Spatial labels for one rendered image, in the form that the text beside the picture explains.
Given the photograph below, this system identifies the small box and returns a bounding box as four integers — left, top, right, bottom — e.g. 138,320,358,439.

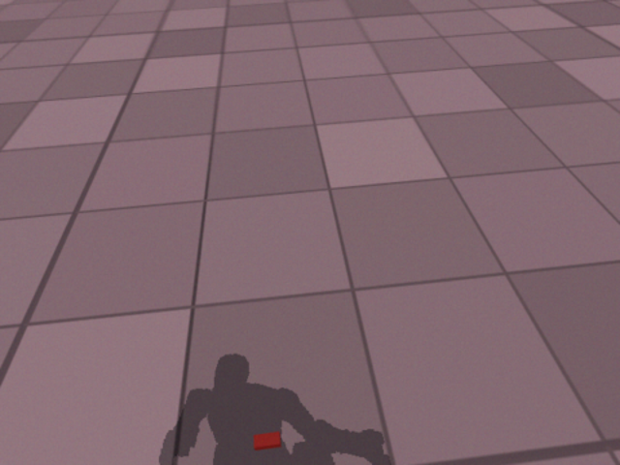
254,431,281,450

